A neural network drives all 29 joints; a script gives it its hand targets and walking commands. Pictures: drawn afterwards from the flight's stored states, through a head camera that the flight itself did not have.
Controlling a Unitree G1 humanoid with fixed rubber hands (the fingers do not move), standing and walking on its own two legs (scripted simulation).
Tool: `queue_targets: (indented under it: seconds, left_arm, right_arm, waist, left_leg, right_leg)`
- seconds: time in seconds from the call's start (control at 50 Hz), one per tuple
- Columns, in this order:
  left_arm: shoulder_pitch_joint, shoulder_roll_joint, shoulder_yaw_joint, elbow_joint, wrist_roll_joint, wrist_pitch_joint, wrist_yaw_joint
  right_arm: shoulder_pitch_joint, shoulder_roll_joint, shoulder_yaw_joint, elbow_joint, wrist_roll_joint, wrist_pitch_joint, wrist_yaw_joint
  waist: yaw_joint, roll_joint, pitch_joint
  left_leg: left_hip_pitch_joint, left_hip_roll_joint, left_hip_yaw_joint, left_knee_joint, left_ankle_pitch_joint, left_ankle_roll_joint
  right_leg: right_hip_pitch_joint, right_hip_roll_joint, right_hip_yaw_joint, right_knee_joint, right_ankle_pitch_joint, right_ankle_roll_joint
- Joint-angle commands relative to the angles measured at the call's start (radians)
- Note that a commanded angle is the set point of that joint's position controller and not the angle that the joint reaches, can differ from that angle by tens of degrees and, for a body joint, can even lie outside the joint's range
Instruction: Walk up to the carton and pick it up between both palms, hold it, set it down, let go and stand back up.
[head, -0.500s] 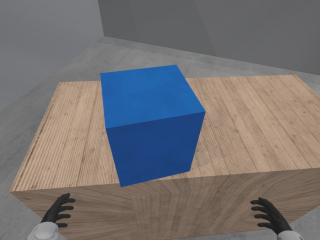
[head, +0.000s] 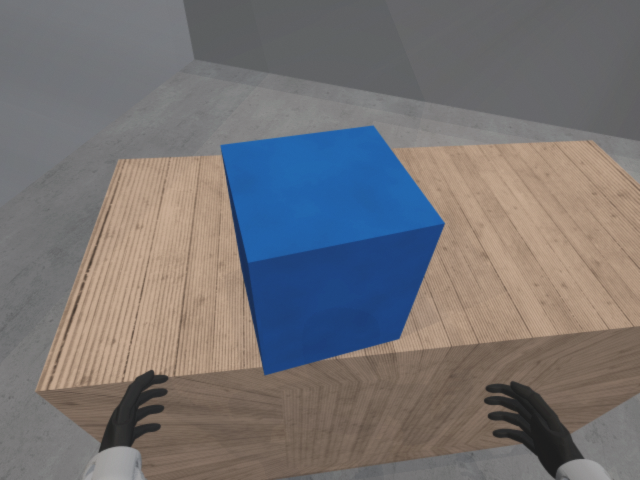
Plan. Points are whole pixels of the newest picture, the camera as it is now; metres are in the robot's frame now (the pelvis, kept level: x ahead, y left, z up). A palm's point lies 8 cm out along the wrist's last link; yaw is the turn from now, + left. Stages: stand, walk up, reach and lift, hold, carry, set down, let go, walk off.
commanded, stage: reach and lift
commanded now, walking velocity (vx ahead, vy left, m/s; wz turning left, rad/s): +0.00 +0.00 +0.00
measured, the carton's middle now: (318, 251) +0.39 +0.03 +0.07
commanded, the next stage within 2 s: none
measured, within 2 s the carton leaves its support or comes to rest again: neither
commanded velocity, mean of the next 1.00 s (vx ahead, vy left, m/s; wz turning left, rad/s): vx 0.00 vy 0.00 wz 0.00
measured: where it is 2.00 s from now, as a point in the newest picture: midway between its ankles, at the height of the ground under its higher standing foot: outside the picture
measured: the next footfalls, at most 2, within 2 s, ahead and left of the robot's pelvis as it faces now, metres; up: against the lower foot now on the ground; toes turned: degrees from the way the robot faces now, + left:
none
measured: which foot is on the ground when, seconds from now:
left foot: down 0.00-1.00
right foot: down 0.00-1.00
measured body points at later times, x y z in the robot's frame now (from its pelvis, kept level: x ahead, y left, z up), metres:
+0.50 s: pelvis +0.02 -0.04 +0.01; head +0.01 -0.04 +0.46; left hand +0.19 +0.20 +0.04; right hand +0.23 -0.27 +0.02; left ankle +0.07 +0.10 -0.74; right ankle -0.02 -0.15 -0.74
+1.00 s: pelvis +0.01 -0.04 +0.01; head +0.02 -0.03 +0.46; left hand +0.23 +0.19 +0.10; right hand +0.29 -0.23 +0.07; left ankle +0.07 +0.10 -0.74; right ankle -0.02 -0.15 -0.74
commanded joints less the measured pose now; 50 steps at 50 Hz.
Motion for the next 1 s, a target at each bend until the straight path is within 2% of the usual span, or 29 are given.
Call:
queue_targets:
  seconds: [0.0, 0.02, 0.04, 0.08, 0.1, 0.16, 0.18, 0.22, 0.24, 0.26, 0.32, 0.36, 0.38, 0.42, 0.44, 0.5, 0.52, 0.54, 0.56, 0.6, 0.64, 0.68, 0.7, 0.74, 0.78, 0.8, 0.88, 0.92, 0.98]
  left_arm:
    - [0.023, -0.066, -0.062, -0.251, -0.042, -0.103, 0.055]
    - [0.017, -0.060, -0.088, -0.252, -0.067, -0.110, 0.050]
    - [-0.015, -0.063, -0.087, -0.292, -0.057, -0.118, 0.054]
    - [-0.040, -0.044, -0.066, -0.312, -0.071, -0.146, 0.057]
    - [-0.090, -0.030, -0.038, -0.338, -0.072, -0.156, 0.058]
    - [-0.056, -0.007, -0.003, -0.338, -0.119, -0.185, 0.047]
    - [-0.056, -0.009, 0.000, -0.344, -0.138, -0.204, 0.040]
    - [-0.017, -0.004, 0.012, -0.307, -0.147, -0.217, 0.031]
    - [-0.016, -0.007, 0.032, -0.337, -0.130, -0.218, 0.034]
    - [-0.012, 0.014, 0.063, -0.325, -0.134, -0.220, 0.033]
    - [0.015, -0.016, 0.083, -0.309, -0.116, -0.223, 0.014]
    - [0.050, 0.003, 0.117, -0.351, -0.100, -0.203, 0.004]
    - [0.051, -0.018, 0.103, -0.369, -0.093, -0.203, 0.009]
    - [0.033, -0.019, 0.097, -0.413, -0.121, -0.211, 0.006]
    - [0.055, -0.021, 0.095, -0.439, -0.132, -0.208, 0.013]
    - [0.062, -0.010, 0.116, -0.488, -0.151, -0.219, 0.008]
    - [0.073, -0.020, 0.111, -0.469, -0.153, -0.220, 0.003]
    - [0.057, -0.005, 0.126, -0.527, -0.157, -0.229, 0.009]
    - [0.053, -0.020, 0.100, -0.501, -0.150, -0.226, 0.006]
    - [0.031, -0.009, 0.122, -0.480, -0.156, -0.196, 0.004]
    - [0.005, -0.011, 0.101, -0.518, -0.159, -0.162, 0.007]
    - [-0.053, -0.010, 0.092, -0.548, -0.166, -0.120, 0.014]
    - [-0.095, 0.001, 0.099, -0.544, -0.166, -0.107, 0.015]
    - [-0.160, -0.001, 0.090, -0.574, -0.183, -0.071, 0.033]
    - [-0.192, 0.004, 0.080, -0.622, -0.204, -0.022, 0.051]
    - [-0.195, -0.003, 0.064, -0.615, -0.200, -0.019, 0.053]
    - [-0.255, 0.013, 0.097, -0.667, -0.194, 0.067, 0.065]
    - [-0.249, -0.009, 0.113, -0.628, -0.186, 0.124, 0.053]
    - [-0.234, -0.002, 0.151, -0.687, -0.177, 0.196, 0.038]
  right_arm:
    - [-0.095, -0.265, -0.170, -0.098, 0.138, -0.051, 0.044]
    - [-0.099, -0.266, -0.185, -0.112, 0.133, -0.054, 0.038]
    - [-0.126, -0.271, -0.180, -0.107, 0.143, -0.060, 0.046]
    - [-0.109, -0.233, -0.145, -0.142, 0.145, -0.078, 0.035]
    - [-0.133, -0.214, -0.135, -0.190, 0.149, -0.090, 0.023]
    - [-0.077, -0.175, -0.083, -0.312, 0.143, -0.117, -0.024]
    - [-0.066, -0.154, -0.073, -0.335, 0.153, -0.133, -0.039]
    - [-0.037, -0.164, -0.063, -0.335, 0.151, -0.141, -0.054]
    - [-0.037, -0.143, -0.032, -0.359, 0.158, -0.137, -0.061]
    - [-0.024, -0.140, 0.004, -0.354, 0.167, -0.133, -0.076]
    - [0.034, -0.110, 0.038, -0.354, 0.185, -0.114, -0.096]
    - [0.053, -0.114, 0.068, -0.422, 0.213, -0.100, -0.108]
    - [0.053, -0.129, 0.083, -0.406, 0.224, -0.092, -0.108]
    - [0.039, -0.128, 0.072, -0.458, 0.219, -0.096, -0.118]
    - [0.041, -0.134, 0.070, -0.475, 0.227, -0.099, -0.122]
    - [0.068, -0.128, 0.076, -0.573, 0.244, -0.123, -0.143]
    - [0.072, -0.114, 0.085, -0.571, 0.238, -0.129, -0.151]
    - [0.067, -0.118, 0.103, -0.615, 0.252, -0.139, -0.154]
    - [0.057, -0.121, 0.063, -0.603, 0.244, -0.134, -0.160]
    - [0.043, -0.107, 0.092, -0.589, 0.244, -0.099, -0.168]
    - [0.001, -0.126, 0.052, -0.559, 0.244, -0.068, -0.168]
    - [-0.051, -0.101, 0.069, -0.598, 0.252, -0.032, -0.175]
    - [-0.094, -0.099, 0.047, -0.629, 0.250, -0.017, -0.179]
    - [-0.174, -0.102, 0.018, -0.647, 0.254, 0.013, -0.175]
    - [-0.221, -0.110, 0.001, -0.665, 0.262, 0.040, -0.176]
    - [-0.195, -0.123, -0.041, -0.642, 0.239, 0.056, -0.176]
    - [-0.289, -0.107, -0.014, -0.649, 0.261, 0.104, -0.185]
    - [-0.288, -0.123, -0.012, -0.629, 0.254, 0.143, -0.202]
    - [-0.325, -0.143, 0.021, -0.662, 0.284, 0.176, -0.229]
  waist:
    - [0.011, 0.135, -0.065]
    - [-0.007, 0.107, -0.068]
    - [-0.003, 0.123, -0.095]
    - [0.007, 0.097, -0.127]
    - [0.024, 0.071, -0.118]
    - [0.038, -0.035, -0.181]
    - [0.034, -0.063, -0.190]
    - [0.026, -0.078, -0.164]
    - [0.062, -0.038, -0.136]
    - [0.070, -0.012, -0.105]
    - [0.068, -0.051, -0.067]
    - [0.090, -0.049, -0.034]
    - [0.093, -0.015, -0.066]
    - [0.083, -0.059, -0.057]
    - [0.094, -0.031, -0.049]
    - [0.084, -0.067, -0.113]
    - [0.077, -0.074, -0.114]
    - [0.102, -0.058, -0.116]
    - [0.080, -0.075, -0.121]
    - [0.102, -0.072, -0.042]
    - [0.103, -0.045, -0.013]
    - [0.097, -0.008, -0.015]
    - [0.105, -0.035, -0.004]
    - [0.097, -0.025, -0.010]
    - [0.098, 0.004, -0.015]
    - [0.079, -0.014, -0.044]
    - [0.104, 0.030, -0.088]
    - [0.093, 0.001, -0.083]
    - [0.093, -0.002, -0.159]
  left_leg:
    - [0.158, 0.150, -0.239, -0.274, -0.336, -0.074]
    - [0.180, 0.145, -0.239, -0.256, -0.330, -0.081]
    - [0.158, 0.143, -0.243, -0.262, -0.395, -0.080]
    - [0.168, 0.110, -0.194, -0.232, -0.335, -0.062]
    - [0.161, 0.080, -0.150, -0.204, -0.260, -0.061]
    - [0.273, 0.025, -0.052, -0.115, 0.061, -0.037]
    - [0.305, 0.021, -0.046, -0.097, 0.090, -0.035]
    - [0.316, 0.017, -0.043, -0.095, 0.125, -0.027]
    - [0.308, 0.017, -0.039, -0.105, 0.153, -0.030]
    - [0.278, 0.010, -0.027, -0.101, 0.173, -0.028]
    - [0.314, 0.012, -0.032, -0.118, 0.223, -0.027]
    - [0.298, 0.005, -0.031, -0.118, 0.274, -0.023]
    - [0.328, 0.011, -0.035, -0.121, 0.295, -0.035]
    - [0.305, 0.002, -0.044, -0.116, 0.297, -0.035]
    - [0.312, 0.004, -0.047, -0.119, 0.298, -0.045]
    - [0.334, -0.007, -0.046, -0.097, 0.395, -0.048]
    - [0.330, -0.004, -0.048, -0.093, 0.389, -0.046]
    - [0.326, -0.012, -0.041, -0.092, 0.402, -0.050]
    - [0.345, -0.004, -0.047, -0.104, 0.388, -0.050]
    - [0.331, 0.006, -0.054, -0.121, 0.330, -0.051]
    - [0.326, 0.018, -0.042, -0.135, 0.265, -0.048]
    - [0.311, 0.015, -0.045, -0.143, 0.217, -0.045]
    - [0.297, 0.020, -0.046, -0.154, 0.159, -0.043]
    - [0.276, 0.029, -0.051, -0.177, 0.031, -0.045]
    - [0.262, 0.032, -0.050, -0.183, 0.010, -0.049]
    - [0.284, 0.040, -0.065, -0.189, -0.046, -0.052]
    - [0.285, 0.037, -0.057, -0.180, -0.007, -0.047]
    - [0.284, 0.038, -0.060, -0.178, 0.025, -0.043]
    - [0.333, 0.033, -0.051, -0.142, 0.227, -0.049]
  right_leg:
    - [-0.184, 0.151, -0.056, -0.164, 0.126, -0.025]
    - [-0.208, 0.147, -0.058, -0.169, 0.118, -0.033]
    - [-0.200, 0.139, -0.051, -0.170, 0.082, -0.032]
    - [-0.201, 0.110, -0.025, -0.207, 0.060, -0.037]
    - [-0.204, 0.110, -0.019, -0.232, 0.031, -0.038]
    - [-0.236, 0.098, -0.008, -0.265, 0.125, -0.019]
    - [-0.260, 0.099, -0.001, -0.271, 0.142, -0.005]
    - [-0.263, 0.100, -0.002, -0.274, 0.156, -0.001]
    - [-0.260, 0.100, -0.001, -0.271, 0.151, -0.015]
    - [-0.259, 0.090, 0.010, -0.271, 0.151, -0.013]
    - [-0.257, 0.106, 0.013, -0.283, 0.176, -0.008]
    - [-0.224, 0.106, 0.030, -0.277, 0.197, -0.010]
    - [-0.232, 0.105, 0.030, -0.277, 0.176, -0.013]
    - [-0.241, 0.110, 0.032, -0.278, 0.204, -0.004]
    - [-0.253, 0.106, 0.025, -0.279, 0.221, -0.004]
    - [-0.202, 0.108, 0.025, -0.270, 0.361, 0.013]
    - [-0.198, 0.103, 0.028, -0.270, 0.374, 0.017]
    - [-0.187, 0.103, 0.027, -0.265, 0.403, 0.022]
    - [-0.186, 0.106, 0.021, -0.274, 0.337, 0.010]
    - [-0.237, 0.095, 0.024, -0.286, 0.275, 0.011]
    - [-0.284, 0.103, 0.029, -0.312, 0.094, -0.020]
    - [-0.277, 0.096, 0.041, -0.321, 0.052, -0.031]
    - [-0.285, 0.089, 0.047, -0.322, -0.014, -0.031]
    - [-0.318, 0.091, 0.044, -0.325, -0.109, -0.037]
    - [-0.331, 0.096, 0.045, -0.319, -0.117, -0.046]
    - [-0.353, 0.098, 0.034, -0.319, -0.145, -0.043]
    - [-0.310, 0.088, 0.042, -0.314, -0.074, -0.031]
    - [-0.293, 0.092, 0.040, -0.305, -0.030, -0.035]
    - [-0.223, 0.109, 0.037, -0.289, 0.130, -0.028]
